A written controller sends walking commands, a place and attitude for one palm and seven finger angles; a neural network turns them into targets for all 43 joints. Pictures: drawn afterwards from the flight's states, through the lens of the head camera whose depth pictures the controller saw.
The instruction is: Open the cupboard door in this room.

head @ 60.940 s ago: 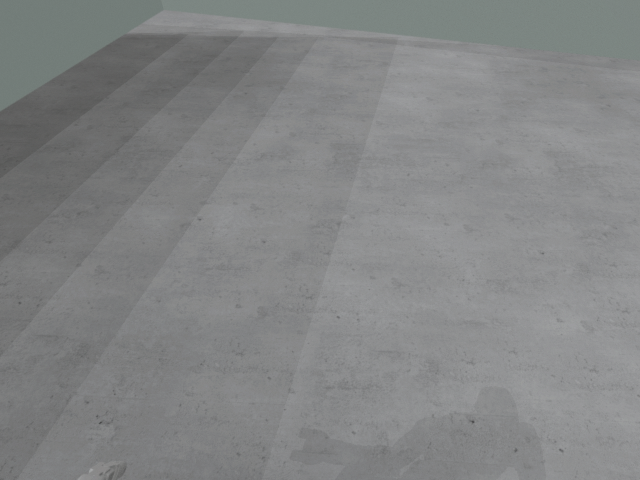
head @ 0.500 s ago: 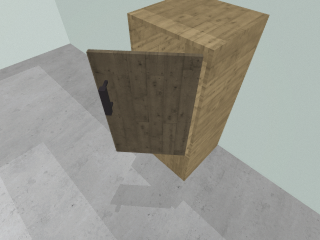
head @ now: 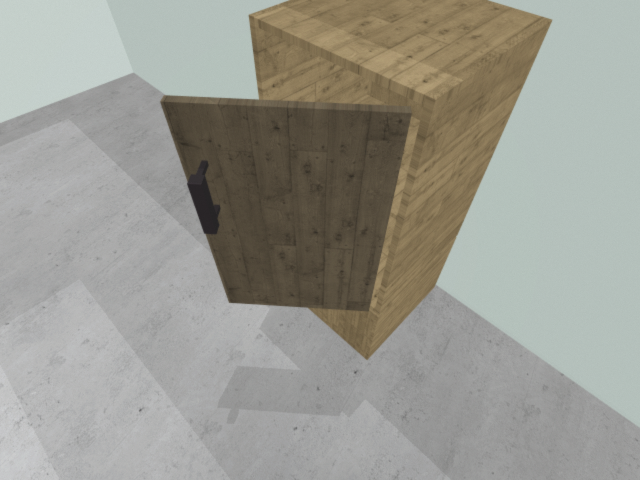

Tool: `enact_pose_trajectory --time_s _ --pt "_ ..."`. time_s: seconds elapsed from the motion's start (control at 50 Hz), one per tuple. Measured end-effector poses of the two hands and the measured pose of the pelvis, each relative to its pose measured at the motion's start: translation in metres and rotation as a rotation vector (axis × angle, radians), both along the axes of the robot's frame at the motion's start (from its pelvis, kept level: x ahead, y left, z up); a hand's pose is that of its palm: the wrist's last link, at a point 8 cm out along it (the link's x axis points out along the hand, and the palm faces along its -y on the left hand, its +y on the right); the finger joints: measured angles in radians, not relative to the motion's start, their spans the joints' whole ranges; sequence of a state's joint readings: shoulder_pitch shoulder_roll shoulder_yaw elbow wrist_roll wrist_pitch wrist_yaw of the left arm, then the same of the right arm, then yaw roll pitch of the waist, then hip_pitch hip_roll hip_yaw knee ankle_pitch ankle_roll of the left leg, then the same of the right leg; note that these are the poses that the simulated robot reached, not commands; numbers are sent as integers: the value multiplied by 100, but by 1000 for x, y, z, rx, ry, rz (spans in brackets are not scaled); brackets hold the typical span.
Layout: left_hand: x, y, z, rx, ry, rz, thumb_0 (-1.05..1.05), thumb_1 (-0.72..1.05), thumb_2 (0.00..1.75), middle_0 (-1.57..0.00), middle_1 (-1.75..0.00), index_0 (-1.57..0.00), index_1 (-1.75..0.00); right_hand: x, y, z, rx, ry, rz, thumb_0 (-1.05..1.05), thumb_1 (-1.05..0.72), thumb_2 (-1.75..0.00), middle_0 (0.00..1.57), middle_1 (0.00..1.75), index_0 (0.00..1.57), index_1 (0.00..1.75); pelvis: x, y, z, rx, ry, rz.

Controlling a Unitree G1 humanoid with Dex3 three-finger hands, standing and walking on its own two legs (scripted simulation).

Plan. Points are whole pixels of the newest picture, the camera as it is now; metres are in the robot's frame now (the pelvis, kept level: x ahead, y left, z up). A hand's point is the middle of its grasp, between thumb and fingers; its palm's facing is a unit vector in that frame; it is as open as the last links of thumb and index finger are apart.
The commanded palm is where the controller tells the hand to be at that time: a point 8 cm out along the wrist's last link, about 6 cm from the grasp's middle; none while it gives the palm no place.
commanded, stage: come to a stop and stand still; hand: left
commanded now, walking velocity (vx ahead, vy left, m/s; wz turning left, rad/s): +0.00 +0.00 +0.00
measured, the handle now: (207, 197) +0.56 +0.23 -0.01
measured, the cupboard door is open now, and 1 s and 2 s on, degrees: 40 40 40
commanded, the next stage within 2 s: look again from close up in 0.94 s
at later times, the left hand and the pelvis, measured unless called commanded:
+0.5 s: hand out of the picture +0.01 +0.23 -0.16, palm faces +0.02 -0.96 -0.26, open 7.4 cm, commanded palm none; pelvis -0.05 +0.02 +0.00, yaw +1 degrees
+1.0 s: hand out of the picture -0.11 +0.19 -0.18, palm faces +0.03 -0.99 -0.15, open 7.4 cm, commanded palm none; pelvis -0.07 +0.04 +0.00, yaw +1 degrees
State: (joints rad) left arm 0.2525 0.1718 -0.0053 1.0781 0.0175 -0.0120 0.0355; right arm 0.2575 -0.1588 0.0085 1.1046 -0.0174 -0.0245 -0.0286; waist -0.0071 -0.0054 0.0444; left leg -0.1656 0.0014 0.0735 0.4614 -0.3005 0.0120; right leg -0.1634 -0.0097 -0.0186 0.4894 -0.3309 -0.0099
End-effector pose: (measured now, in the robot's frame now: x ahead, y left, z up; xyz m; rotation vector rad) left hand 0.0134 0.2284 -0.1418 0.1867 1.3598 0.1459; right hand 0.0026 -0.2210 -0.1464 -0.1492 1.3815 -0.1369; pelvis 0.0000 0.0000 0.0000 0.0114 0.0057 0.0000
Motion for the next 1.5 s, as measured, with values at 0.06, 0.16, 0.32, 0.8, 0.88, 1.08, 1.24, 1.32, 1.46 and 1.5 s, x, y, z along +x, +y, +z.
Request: enact_pose_trajectory --time_s 0.06,0.16,0.32,0.8,0.88,1.08,1.24,1.32,1.46,1.5 --pt "9 7 2 22 -56 1 1 91 90 -20 -29 -20 -30 11 -9 1 -22 -50 8 0 -91 -90 20 30 20 30 -2 0 -2 -6 6 14" --pt "19 22 6 50 -138 2 1 90 90 -20 -29 -20 -30 34 -24 7 -70 -142 14 0 -91 -90 20 30 20 30 -8 3 -5 -12 -16 17" --pt "17 40 13 58 -200 -14 1 90 90 -20 -29 -20 -30 57 -29 26 -106 -268 55 0 -91 -90 20 30 20 30 -28 11 -2 -16 -52 9" --pt "-99 41 0 -2 32 27 1 90 90 -20 -29 -20 -30 -62 10 14 -45 -19 14 0 -90 -90 20 30 20 30 -69 32 5 -18 -49 15" --pt "-114 30 -3 -28 66 38 1 90 90 -20 -29 -20 -30 -79 21 11 -27 20 -6 0 -90 -90 20 30 20 30 -71 33 4 -18 -48 15" --pt "-129 8 -9 -83 83 58 1 90 90 -20 -29 -20 -30 -93 44 7 12 36 -39 0 -90 -90 20 30 20 30 -76 36 3 -21 -44 11" --pt "-128 6 -10 -88 65 66 1 90 90 -20 -29 -20 -30 -92 48 5 14 16 -46 0 -91 -90 20 30 20 30 -79 38 2 -22 -41 8" --pt "-127 9 -9 -79 58 66 0 90 90 -20 -29 -20 -30 -91 46 5 11 7 -48 0 -91 -90 20 30 20 30 -80 38 1 -21 -38 7" --pt "-127 13 -7 -63 55 66 0 90 90 -20 -29 -20 -30 -89 42 5 7 -2 -47 0 -91 -90 20 30 20 30 -81 37 2 -20 -35 6" --pt "-127 14 -7 -60 55 65 0 90 90 -19 -29 -20 -30 -89 41 5 7 -3 -47 0 -91 -90 20 30 20 30 -81 36 2 -20 -35 6"
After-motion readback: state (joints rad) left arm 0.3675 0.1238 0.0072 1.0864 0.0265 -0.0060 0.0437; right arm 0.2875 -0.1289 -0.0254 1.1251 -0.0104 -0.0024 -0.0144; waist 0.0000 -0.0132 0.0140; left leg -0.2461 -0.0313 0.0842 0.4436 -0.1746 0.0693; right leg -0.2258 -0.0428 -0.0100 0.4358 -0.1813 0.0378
